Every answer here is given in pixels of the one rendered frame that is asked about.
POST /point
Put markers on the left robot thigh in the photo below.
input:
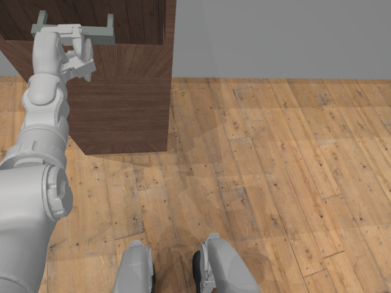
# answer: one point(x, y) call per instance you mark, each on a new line
point(134, 271)

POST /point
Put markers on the left robot forearm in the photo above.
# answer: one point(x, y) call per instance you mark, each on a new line
point(44, 133)

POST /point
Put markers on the drawer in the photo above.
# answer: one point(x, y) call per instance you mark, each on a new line
point(135, 21)

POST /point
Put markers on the robot right shin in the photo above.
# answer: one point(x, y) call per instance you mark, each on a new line
point(207, 282)

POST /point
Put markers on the left robot hand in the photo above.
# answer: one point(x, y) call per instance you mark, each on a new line
point(48, 54)

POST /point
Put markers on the cabinet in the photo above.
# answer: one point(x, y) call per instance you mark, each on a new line
point(125, 107)

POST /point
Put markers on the handle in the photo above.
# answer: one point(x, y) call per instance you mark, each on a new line
point(97, 35)

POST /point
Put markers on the robot left upper arm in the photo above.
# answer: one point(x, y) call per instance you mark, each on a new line
point(32, 200)

